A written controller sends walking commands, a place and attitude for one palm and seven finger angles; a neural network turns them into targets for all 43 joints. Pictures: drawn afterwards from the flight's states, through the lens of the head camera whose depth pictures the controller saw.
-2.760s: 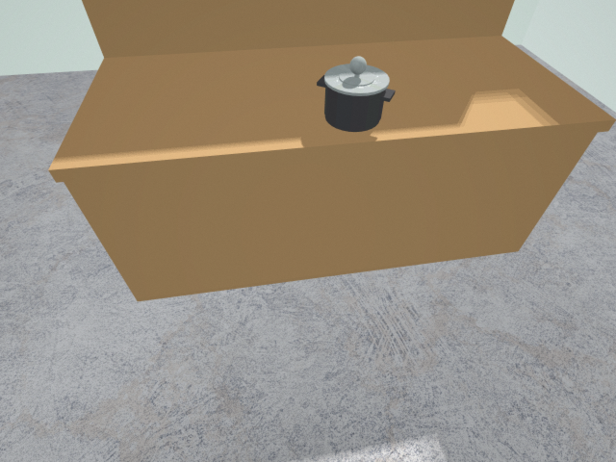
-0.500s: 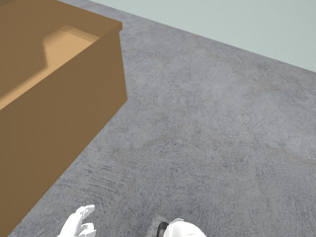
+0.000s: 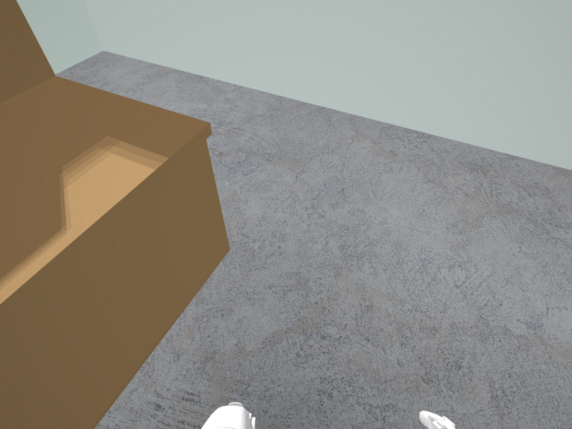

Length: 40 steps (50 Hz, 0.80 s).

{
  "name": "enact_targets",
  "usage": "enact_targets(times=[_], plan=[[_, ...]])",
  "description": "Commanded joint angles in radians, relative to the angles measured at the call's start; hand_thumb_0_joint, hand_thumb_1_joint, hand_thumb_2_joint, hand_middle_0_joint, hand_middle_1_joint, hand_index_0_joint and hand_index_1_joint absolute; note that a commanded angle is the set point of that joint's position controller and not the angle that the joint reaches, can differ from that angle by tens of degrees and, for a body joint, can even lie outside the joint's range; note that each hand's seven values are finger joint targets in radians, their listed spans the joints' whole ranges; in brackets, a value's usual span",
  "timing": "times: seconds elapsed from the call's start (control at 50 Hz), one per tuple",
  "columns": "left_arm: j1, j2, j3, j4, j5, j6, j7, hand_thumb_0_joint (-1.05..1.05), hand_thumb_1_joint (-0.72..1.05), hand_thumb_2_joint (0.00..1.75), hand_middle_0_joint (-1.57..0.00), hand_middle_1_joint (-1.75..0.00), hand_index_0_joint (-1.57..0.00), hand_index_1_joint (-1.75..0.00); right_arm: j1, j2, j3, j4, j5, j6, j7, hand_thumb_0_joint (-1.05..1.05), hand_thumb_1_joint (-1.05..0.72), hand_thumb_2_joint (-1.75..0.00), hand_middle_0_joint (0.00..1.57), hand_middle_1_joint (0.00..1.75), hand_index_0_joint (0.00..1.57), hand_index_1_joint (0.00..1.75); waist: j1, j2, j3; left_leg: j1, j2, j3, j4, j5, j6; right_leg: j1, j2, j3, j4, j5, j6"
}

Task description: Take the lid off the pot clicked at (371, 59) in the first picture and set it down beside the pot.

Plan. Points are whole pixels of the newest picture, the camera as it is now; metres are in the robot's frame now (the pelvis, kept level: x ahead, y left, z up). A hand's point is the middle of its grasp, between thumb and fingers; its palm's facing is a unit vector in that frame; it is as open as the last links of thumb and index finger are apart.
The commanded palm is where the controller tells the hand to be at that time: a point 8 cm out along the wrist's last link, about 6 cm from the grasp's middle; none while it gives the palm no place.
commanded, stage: turn to face it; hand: left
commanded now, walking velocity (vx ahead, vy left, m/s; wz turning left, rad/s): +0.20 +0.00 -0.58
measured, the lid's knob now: out of the picture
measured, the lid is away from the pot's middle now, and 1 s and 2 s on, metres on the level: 0.00 0.00 0.00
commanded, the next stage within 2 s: none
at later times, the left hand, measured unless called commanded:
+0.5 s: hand (179, 382) +0.21 +0.22 -0.17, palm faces +0.11 -0.98 -0.19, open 7.3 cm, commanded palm none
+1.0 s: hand out of the picture +0.08 +0.24 -0.19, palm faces +0.45 -0.86 -0.24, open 7.4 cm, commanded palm none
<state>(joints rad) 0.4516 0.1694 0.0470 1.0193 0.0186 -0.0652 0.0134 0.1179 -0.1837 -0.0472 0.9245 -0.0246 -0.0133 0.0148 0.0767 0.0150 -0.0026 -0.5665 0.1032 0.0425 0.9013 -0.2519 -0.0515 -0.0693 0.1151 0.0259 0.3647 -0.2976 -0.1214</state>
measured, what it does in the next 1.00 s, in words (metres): walks ahead, turning left: left foot, then right foot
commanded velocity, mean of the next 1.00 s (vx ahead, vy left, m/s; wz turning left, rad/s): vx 0.00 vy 0.00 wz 0.56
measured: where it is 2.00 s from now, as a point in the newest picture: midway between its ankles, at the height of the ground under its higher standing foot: outside the picture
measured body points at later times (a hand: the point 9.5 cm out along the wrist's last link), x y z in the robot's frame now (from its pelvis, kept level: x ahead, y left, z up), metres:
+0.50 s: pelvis +0.12 +0.03 +0.00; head +0.14 +0.05 +0.45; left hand +0.21 +0.28 -0.15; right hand +0.13 -0.22 -0.15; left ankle +0.14 +0.13 -0.74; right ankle +0.15 -0.11 -0.70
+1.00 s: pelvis +0.13 +0.03 -0.02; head +0.15 +0.06 +0.43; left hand +0.06 +0.29 -0.17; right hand +0.34 -0.17 -0.14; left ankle +0.10 +0.15 -0.74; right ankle +0.16 -0.11 -0.74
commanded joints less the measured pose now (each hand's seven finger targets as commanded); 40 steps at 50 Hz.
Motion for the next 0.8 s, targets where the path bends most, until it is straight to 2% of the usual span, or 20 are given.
enact_targets(times=[0.0,0.04,0.08,0.1,0.12,0.14,0.16,0.22,0.28,0.32,0.4,0.46,0.52,0.54,0.56,0.58,0.6,0.66,0.72,0.78], plan=[[0.116,0.141,0.029,-0.007,0.005,-0.015,0.017,0.00,0.90,0.90,-0.20,-0.30,-0.20,-0.30,-0.160,-0.039,-0.004,-0.131,0.006,-0.037,-0.004,0.00,-0.90,-0.90,0.20,0.30,0.20,0.30,0.004,-0.106,0.064,-0.110,-0.041,0.018,-0.097,-0.040,0.010,0.150,-0.316,0.284,-0.012,0.785,-0.067],[0.070,0.160,0.033,-0.015,0.004,-0.015,0.018,0.00,0.90,0.90,-0.20,-0.30,-0.20,-0.30,-0.096,-0.044,-0.005,-0.116,0.010,-0.043,-0.011,0.00,-0.90,-0.90,0.20,0.30,0.20,0.30,-0.044,-0.097,0.033,0.069,-0.084,0.051,-0.245,-0.048,0.026,0.098,-0.296,0.246,0.071,0.923,-0.044],[0.041,0.150,0.027,-0.001,-0.010,-0.019,0.020,0.00,0.90,0.90,-0.20,-0.30,-0.20,-0.30,0.141,-0.070,-0.006,-0.023,0.009,-0.049,-0.030,0.00,-0.90,-0.90,0.20,0.30,0.20,0.30,-0.142,-0.101,-0.071,0.435,-0.115,0.063,-0.416,0.197,0.064,-0.012,-0.218,0.153,0.267,0.921,0.032],[0.051,0.121,0.021,0.007,-0.022,-0.022,0.019,0.00,0.90,0.90,-0.20,-0.30,-0.20,-0.30,0.276,-0.129,-0.018,0.021,0.003,-0.054,-0.039,0.00,-0.90,-0.90,0.20,0.30,0.20,0.30,-0.189,-0.055,-0.157,0.695,0.030,-0.077,-0.390,0.459,0.121,-0.181,-0.153,0.105,0.454,0.646,0.079],[0.112,0.063,0.003,0.017,-0.033,-0.024,0.018,0.00,0.90,0.90,-0.20,-0.30,-0.20,-0.30,0.375,-0.212,-0.032,0.042,0.001,-0.057,-0.040,0.00,-0.90,-0.90,0.20,0.30,0.20,0.30,-0.181,0.172,-0.264,0.871,0.329,-0.381,-0.392,0.864,0.264,-0.385,-0.049,0.000,0.784,-0.120,0.120],[0.141,0.072,0.004,0.026,-0.025,-0.017,0.031,0.00,0.90,0.90,-0.20,-0.30,-0.20,-0.30,0.323,-0.196,-0.017,0.036,0.016,-0.039,-0.040,0.00,-0.90,-0.90,0.20,0.30,0.20,0.30,-0.136,0.130,-0.215,0.751,0.372,-0.414,-0.469,0.935,0.334,-0.401,-0.081,0.023,0.897,-0.307,0.121],[0.112,0.069,0.006,0.021,-0.009,-0.006,0.035,0.00,0.90,0.90,-0.20,-0.30,-0.20,-0.30,0.249,-0.161,-0.008,0.019,0.016,-0.037,-0.039,0.00,-0.90,-0.90,0.20,0.30,0.20,0.30,-0.112,0.056,-0.073,0.616,0.337,-0.342,-0.503,0.847,0.344,-0.436,-0.126,0.008,0.902,-0.284,0.134],[0.033,0.036,0.005,0.027,0.003,0.036,0.017,0.00,0.90,0.90,-0.20,-0.30,-0.20,-0.30,0.129,-0.063,0.024,0.022,0.019,-0.046,-0.048,0.00,-0.90,-0.90,0.20,0.30,0.20,0.30,-0.041,0.112,0.110,0.265,0.177,-0.241,-0.630,0.588,0.265,-0.373,-0.197,-0.008,0.788,-0.143,0.168],[0.027,0.031,0.010,0.013,-0.001,0.065,0.015,0.00,0.90,0.90,-0.20,-0.30,-0.20,-0.30,0.126,-0.100,0.007,0.023,0.018,-0.036,-0.047,0.00,-0.90,-0.90,0.20,0.30,0.20,0.30,-0.027,0.121,0.023,0.257,0.117,-0.191,-0.614,0.518,0.242,-0.317,-0.180,-0.034,0.683,-0.092,0.181],[-0.038,0.041,0.023,-0.016,0.003,0.075,0.017,0.00,0.90,0.90,-0.20,-0.30,-0.20,-0.30,0.150,-0.104,-0.015,0.017,0.013,-0.023,-0.045,0.00,-0.90,-0.90,0.20,0.30,0.20,0.30,-0.041,0.076,0.008,0.260,0.110,-0.239,-0.621,0.415,0.246,-0.337,-0.172,-0.037,0.640,-0.066,0.190],[-0.167,0.061,0.034,-0.087,0.001,0.086,0.015,0.00,0.90,0.90,-0.20,-0.30,-0.20,-0.30,0.156,-0.153,-0.037,0.006,0.006,-0.002,-0.040,0.00,-0.90,-0.90,0.20,0.30,0.20,0.30,-0.070,0.126,0.003,0.267,0.101,-0.306,-0.619,0.199,0.245,-0.349,-0.162,-0.036,0.506,-0.056,0.199],[-0.234,0.074,0.037,-0.126,-0.004,0.082,0.015,0.00,0.90,0.90,-0.20,-0.30,-0.20,-0.30,0.176,-0.172,-0.048,0.007,0.002,0.009,-0.040,0.00,-0.90,-0.90,0.20,0.30,0.20,0.30,-0.084,0.148,-0.004,0.275,0.098,-0.366,-0.578,0.240,0.240,-0.303,-0.135,-0.035,0.403,-0.071,0.195],[-0.223,0.095,0.039,-0.139,-0.011,0.069,0.018,0.00,0.90,0.90,-0.20,-0.30,-0.20,-0.30,0.170,-0.186,-0.057,-0.005,0.008,0.017,-0.040,0.00,-0.90,-0.90,0.20,0.30,0.20,0.30,-0.061,0.116,-0.032,0.241,0.073,-0.394,-0.474,0.356,0.208,-0.150,-0.114,-0.034,0.190,0.009,0.190],[-0.196,0.111,0.044,-0.137,-0.013,0.062,0.022,0.00,0.90,0.90,-0.20,-0.30,-0.20,-0.30,0.159,-0.179,-0.058,-0.014,0.013,0.017,-0.038,0.00,-0.90,-0.90,0.20,0.30,0.20,0.30,-0.039,0.094,-0.051,0.182,0.040,-0.371,-0.420,0.310,0.166,-0.037,-0.147,-0.011,0.044,0.101,0.185],[-0.176,0.180,0.055,-0.137,-0.005,0.053,0.029,0.00,0.90,0.90,-0.20,-0.30,-0.20,-0.30,0.171,-0.127,-0.052,-0.025,0.024,0.017,-0.032,0.00,-0.90,-0.90,0.20,0.30,0.20,0.30,-0.035,-0.078,-0.075,0.029,-0.039,-0.278,-0.288,0.101,0.097,0.131,-0.317,0.134,-0.052,0.160,0.144],[-0.153,0.262,0.069,-0.142,0.004,0.052,0.033,0.00,0.90,0.90,-0.20,-0.30,-0.20,-0.30,0.160,-0.084,-0.047,-0.053,0.022,0.018,-0.036,0.00,-0.90,-0.90,0.20,0.30,0.20,0.30,-0.023,-0.308,-0.075,-0.092,-0.166,-0.066,-0.051,-0.327,0.014,0.150,-0.580,0.332,-0.074,0.354,0.029],[-0.146,0.264,0.064,-0.152,-0.002,0.057,0.031,0.00,0.90,0.90,-0.20,-0.30,-0.20,-0.30,0.152,-0.128,-0.061,-0.057,0.010,0.026,-0.037,0.00,-0.90,-0.90,0.20,0.30,0.20,0.30,-0.024,-0.194,-0.075,-0.056,-0.121,-0.093,0.153,-0.370,0.019,0.030,-0.623,0.290,-0.057,0.411,-0.038],[-0.297,0.177,0.041,-0.188,-0.004,0.056,0.033,0.00,0.90,0.90,-0.20,-0.30,-0.20,-0.30,0.181,-0.114,-0.060,-0.020,0.005,0.051,-0.016,0.00,-0.90,-0.90,0.20,0.30,0.20,0.30,-0.101,-0.151,0.002,-0.044,-0.061,-0.062,0.321,-0.212,-0.008,-0.053,-0.464,0.050,-0.014,0.443,-0.007],[-0.261,0.180,0.041,-0.181,0.002,0.054,0.032,0.00,0.90,0.90,-0.20,-0.30,-0.20,-0.30,0.142,-0.096,-0.054,-0.039,0.008,0.058,-0.004,0.00,-0.90,-0.90,0.20,0.30,0.20,0.30,-0.081,-0.167,0.032,-0.029,-0.051,-0.016,0.250,-0.194,-0.023,-0.050,-0.455,-0.046,-0.001,0.509,0.003],[-0.225,0.213,0.048,-0.175,0.007,0.061,0.029,0.00,0.90,0.90,-0.20,-0.30,-0.20,-0.30,0.074,-0.088,-0.047,-0.068,0.008,0.063,0.002,0.00,-0.90,-0.90,0.20,0.30,0.20,0.30,-0.058,-0.210,0.054,0.030,-0.049,0.025,0.120,-0.185,-0.026,-0.074,-0.465,-0.076,0.006,0.489,0.005]])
